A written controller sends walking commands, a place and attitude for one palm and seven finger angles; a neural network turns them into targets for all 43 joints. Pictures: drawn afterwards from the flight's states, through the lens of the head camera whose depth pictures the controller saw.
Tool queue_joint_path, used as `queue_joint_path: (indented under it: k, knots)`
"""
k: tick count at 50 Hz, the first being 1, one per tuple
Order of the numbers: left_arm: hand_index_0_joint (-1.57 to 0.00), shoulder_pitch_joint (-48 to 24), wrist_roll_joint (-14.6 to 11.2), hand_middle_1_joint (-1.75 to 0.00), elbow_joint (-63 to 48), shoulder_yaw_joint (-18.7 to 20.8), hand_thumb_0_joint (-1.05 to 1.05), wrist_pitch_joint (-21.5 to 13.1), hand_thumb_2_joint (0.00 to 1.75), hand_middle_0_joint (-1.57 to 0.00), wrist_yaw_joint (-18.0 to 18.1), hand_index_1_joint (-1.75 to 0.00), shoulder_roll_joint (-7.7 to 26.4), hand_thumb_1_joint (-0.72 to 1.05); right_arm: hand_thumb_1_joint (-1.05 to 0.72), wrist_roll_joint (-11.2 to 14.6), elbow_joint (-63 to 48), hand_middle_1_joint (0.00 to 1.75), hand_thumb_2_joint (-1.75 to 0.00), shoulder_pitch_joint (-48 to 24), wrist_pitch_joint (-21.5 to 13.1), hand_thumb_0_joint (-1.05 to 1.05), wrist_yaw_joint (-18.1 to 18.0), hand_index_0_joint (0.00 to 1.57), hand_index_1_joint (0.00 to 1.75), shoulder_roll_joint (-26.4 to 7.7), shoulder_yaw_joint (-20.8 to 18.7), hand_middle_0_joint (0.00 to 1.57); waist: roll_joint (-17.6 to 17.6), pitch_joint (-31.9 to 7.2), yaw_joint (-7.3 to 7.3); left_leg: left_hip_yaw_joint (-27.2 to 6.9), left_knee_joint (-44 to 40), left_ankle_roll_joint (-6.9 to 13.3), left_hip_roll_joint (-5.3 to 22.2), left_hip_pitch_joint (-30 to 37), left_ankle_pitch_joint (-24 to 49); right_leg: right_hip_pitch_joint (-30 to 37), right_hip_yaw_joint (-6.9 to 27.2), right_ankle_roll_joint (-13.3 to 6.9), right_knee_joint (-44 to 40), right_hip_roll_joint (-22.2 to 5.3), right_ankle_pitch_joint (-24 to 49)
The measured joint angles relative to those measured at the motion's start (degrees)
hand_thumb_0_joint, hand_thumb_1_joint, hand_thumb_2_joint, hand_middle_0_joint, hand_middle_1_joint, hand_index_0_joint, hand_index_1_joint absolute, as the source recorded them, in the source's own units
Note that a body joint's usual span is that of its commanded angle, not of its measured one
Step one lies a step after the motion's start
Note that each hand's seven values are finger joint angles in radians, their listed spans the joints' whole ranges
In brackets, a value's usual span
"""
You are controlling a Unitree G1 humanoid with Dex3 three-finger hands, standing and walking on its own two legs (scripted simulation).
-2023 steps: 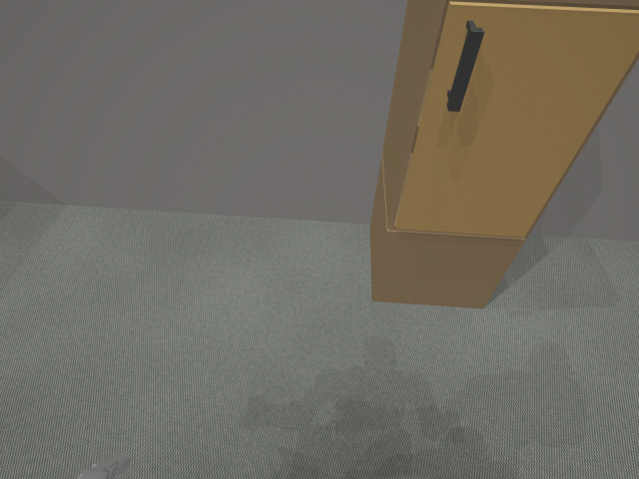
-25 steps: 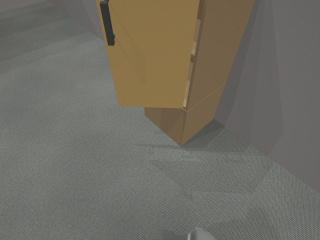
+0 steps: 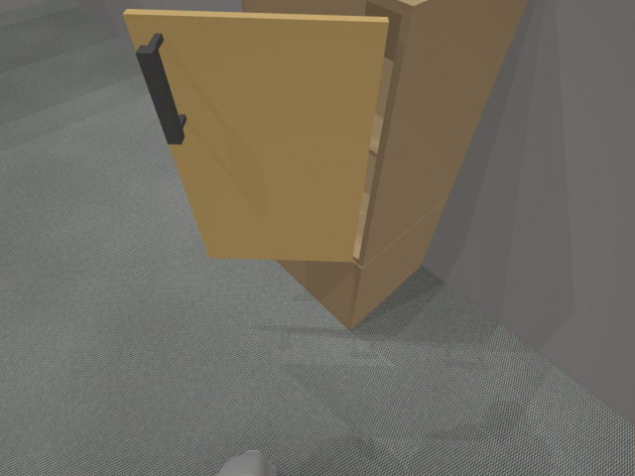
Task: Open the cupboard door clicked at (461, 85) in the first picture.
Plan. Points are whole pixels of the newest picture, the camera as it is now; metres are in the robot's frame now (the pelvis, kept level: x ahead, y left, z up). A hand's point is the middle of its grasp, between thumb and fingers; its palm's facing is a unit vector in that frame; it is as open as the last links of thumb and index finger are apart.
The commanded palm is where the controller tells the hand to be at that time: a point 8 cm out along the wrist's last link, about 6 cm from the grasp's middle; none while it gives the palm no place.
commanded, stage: come to a stop and stand still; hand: left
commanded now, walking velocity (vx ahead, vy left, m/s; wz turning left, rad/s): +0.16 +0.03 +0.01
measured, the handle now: (166, 91) +0.61 +0.28 +0.14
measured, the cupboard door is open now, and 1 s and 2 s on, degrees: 45 45 45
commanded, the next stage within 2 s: look again from close up in 1.64 s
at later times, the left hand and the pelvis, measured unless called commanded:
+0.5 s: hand out of the picture +0.13 +0.20 -0.18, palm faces -0.01 -0.97 -0.24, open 7.4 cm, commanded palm none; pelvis +0.06 +0.01 -0.01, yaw -3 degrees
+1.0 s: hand out of the picture +0.13 +0.14 -0.18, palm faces -0.04 -0.97 -0.24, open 7.3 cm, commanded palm none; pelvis +0.07 -0.05 -0.02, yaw -3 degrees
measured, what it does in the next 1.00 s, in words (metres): steps on the spot: left foot, then right foot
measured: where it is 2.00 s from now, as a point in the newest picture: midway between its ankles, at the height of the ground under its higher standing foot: outside the picture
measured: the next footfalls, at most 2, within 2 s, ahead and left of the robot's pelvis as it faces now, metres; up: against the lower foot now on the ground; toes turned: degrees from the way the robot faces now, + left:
left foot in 0.10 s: +0.16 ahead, +0.11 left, +0.00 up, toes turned +2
right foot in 0.54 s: +0.07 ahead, -0.16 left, +0.00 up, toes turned -4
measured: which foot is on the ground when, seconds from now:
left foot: up 0.00-0.08, down 0.10-1.00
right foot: down 0.00-0.10, up 0.12-0.52, down 0.54-1.00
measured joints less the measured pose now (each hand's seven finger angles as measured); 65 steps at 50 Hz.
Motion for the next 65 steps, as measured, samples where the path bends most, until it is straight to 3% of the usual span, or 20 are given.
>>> queue_joint_path:
  k: [4, 6, 8, 14, 19, 24, 27, 28, 31, 37, 48, 65]
  knots:
    - [-0.20, 3.78, -0.11, -0.30, 2.20, -0.49, 0.00, 0.78, 0.89, -0.20, -0.19, -0.30, -0.61, 0.93, -0.92, -0.22, -1.03, 0.30, -0.90, -2.09, -1.20, 0.01, 0.18, 0.19, 0.30, -0.41, 0.50, 0.20, -0.57, -0.89, 1.41, 1.47, -10.73, 1.22, -1.79, 5.58, 4.71, 1.57, 0.49, 1.93, 4.73, -0.67, -5.36]
    - [-0.20, 4.57, -0.50, -0.30, 3.05, -0.92, 0.00, 1.76, 0.89, -0.20, -0.06, -0.30, -0.79, 0.92, -0.91, -0.50, -1.60, 0.30, -0.90, -2.93, -2.21, 0.01, -0.50, 0.19, 0.30, -0.07, 0.79, 0.20, -1.47, -0.96, 1.37, 2.05, -8.93, 4.37, -2.55, 5.96, 5.46, -1.76, 1.76, 2.11, 14.85, -1.74, -10.33]
    - [-0.20, 3.92, -0.71, -0.30, 3.30, -1.35, 0.01, 3.00, 0.89, -0.20, 0.59, -0.30, -0.82, 0.92, -0.91, -0.44, -1.99, 0.30, -0.90, -3.53, -2.14, 0.01, -1.52, 0.19, 0.30, 0.81, 1.69, 0.20, -2.73, -0.43, 1.73, 3.18, -7.64, 5.99, -3.26, 7.13, 2.41, -5.88, 4.33, 2.15, 24.82, -2.07, -14.67]
    - [-0.20, -1.56, -0.49, -0.30, -0.01, -1.14, 0.01, 6.02, 0.89, -0.20, 0.94, -0.30, -1.41, 0.91, -0.91, 0.32, -2.22, 0.30, -0.90, -4.71, 0.16, 0.00, -3.45, 0.20, 0.30, 2.40, 2.45, 0.20, -1.69, 1.35, 1.36, 2.94, -11.45, 6.31, -3.27, 9.33, 3.17, -14.34, 6.16, 3.30, 31.06, -1.99, -14.42]
    - [-0.20, -5.01, 0.04, -0.30, -4.21, 0.52, 0.01, 7.33, 0.89, -0.20, 0.67, -0.30, 0.25, 0.91, -0.93, -0.04, -2.94, 0.30, -0.90, -4.94, 1.58, -0.01, -3.59, 0.20, 0.30, 1.27, 1.31, 0.20, -0.81, 1.85, 0.58, 2.59, -12.39, 5.49, -1.46, 8.24, 4.20, -19.92, 7.74, 3.47, 37.42, -0.91, -12.11]
    - [-0.20, -6.76, 0.19, -0.30, -6.26, 1.14, 0.01, 7.33, 0.90, -0.20, 0.57, -0.30, 1.82, 0.91, -0.91, -0.52, -2.72, 0.30, -0.90, -2.88, 2.22, 0.00, -3.10, 0.20, 0.30, -0.55, 0.09, 0.20, 0.53, 1.06, -0.56, 2.00, -12.31, 3.89, 0.28, 7.37, 4.71, -16.77, 6.79, 3.32, 29.62, -1.06, -10.56]
    - [-0.20, -5.05, 0.34, -0.30, -8.45, 0.18, 0.00, 6.03, 0.90, -0.20, 1.10, -0.30, 3.35, 0.91, -0.91, 0.00, -3.78, 0.30, -0.90, -0.13, 2.39, 0.00, -1.89, 0.20, 0.30, -1.57, -0.34, 0.20, -0.76, -2.01, -0.46, 3.27, -7.66, 2.43, 0.44, 3.86, 2.78, -12.98, 9.10, 0.83, 15.96, -2.17, -4.15]
    - [-0.20, -4.83, 0.53, -0.30, -8.66, 0.19, 0.00, 5.41, 0.90, -0.20, 1.30, -0.30, 3.59, 0.91, -0.91, -0.17, -4.51, 0.30, -0.90, 0.54, 2.45, 0.00, -1.57, 0.20, 0.30, -2.03, -0.50, 0.20, -1.03, -2.32, -0.50, 3.56, -4.63, 2.03, 0.52, 2.46, 1.13, -13.14, 10.00, 1.93, 15.68, -2.47, -4.58]
    - [-0.20, -4.82, 1.06, -0.30, -8.07, -1.12, 0.01, 4.91, 0.90, -0.20, 1.26, -0.30, 1.85, 0.91, -0.91, -0.38, -5.68, 0.30, -0.90, 2.20, 2.72, 0.00, -1.23, 0.20, 0.30, -4.15, -1.32, 0.20, 2.51, -1.37, -2.14, -0.69, -0.12, 2.02, -0.18, 2.25, -2.13, -12.93, 9.11, 3.54, 20.56, -1.22, -7.47]
    - [-0.20, -3.42, 0.40, -0.30, -8.28, -1.94, 0.01, 5.85, 0.89, -0.20, 1.17, -0.30, 0.22, 0.91, -0.91, -0.54, -5.72, 0.30, -0.90, 7.99, 2.49, 0.01, -0.92, 0.19, 0.30, -2.87, 0.01, 0.20, 2.46, -4.21, -3.80, -1.96, -1.06, 0.77, -0.80, 4.79, -1.63, -11.17, 8.58, 2.82, 22.12, -1.29, -9.33]
    - [-0.20, -2.17, -0.27, -0.30, -7.28, -2.25, 0.00, 4.32, 0.89, -0.20, 0.85, -0.30, -0.67, 0.92, -0.90, -0.26, -2.54, 0.30, -0.90, 10.40, 1.88, 0.01, -0.94, 0.19, 0.30, 0.80, 2.55, 0.20, 2.41, -2.30, -2.76, -3.07, -7.94, -0.61, -0.19, 7.58, 1.84, -8.65, 7.40, 1.33, 16.22, -0.16, -6.68]
    - [-0.20, 1.27, -0.05, -0.30, -1.34, -2.24, 0.01, 3.56, 0.89, -0.20, 0.86, -0.30, -1.11, 0.91, -0.90, 0.33, 0.68, 0.30, -0.90, 4.44, 0.56, 0.01, -1.88, 0.19, 0.30, -0.11, 2.61, 0.20, 0.31, -2.10, -0.28, -3.18, -10.98, -0.84, -0.20, 11.70, 1.08, -3.37, 6.96, 1.53, 10.88, -0.08, -6.23]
